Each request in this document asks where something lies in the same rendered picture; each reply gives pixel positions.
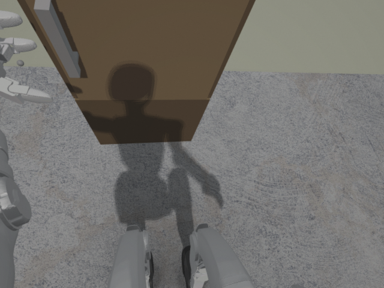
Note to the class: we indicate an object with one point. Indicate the cupboard door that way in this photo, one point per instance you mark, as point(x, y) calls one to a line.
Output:
point(146, 49)

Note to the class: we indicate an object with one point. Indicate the right robot shin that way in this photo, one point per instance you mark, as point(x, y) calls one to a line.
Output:
point(198, 270)

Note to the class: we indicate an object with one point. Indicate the left robot forearm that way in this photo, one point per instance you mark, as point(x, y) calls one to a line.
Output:
point(5, 168)

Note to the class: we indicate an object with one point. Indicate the handle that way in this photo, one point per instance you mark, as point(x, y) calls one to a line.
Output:
point(53, 28)

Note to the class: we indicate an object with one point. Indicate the left robot thigh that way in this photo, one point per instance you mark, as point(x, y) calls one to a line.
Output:
point(133, 251)

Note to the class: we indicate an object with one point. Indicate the left robot hand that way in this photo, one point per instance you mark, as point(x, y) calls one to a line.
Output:
point(9, 88)

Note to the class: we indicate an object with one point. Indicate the robot left upper arm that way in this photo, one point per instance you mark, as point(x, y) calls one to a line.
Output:
point(15, 210)

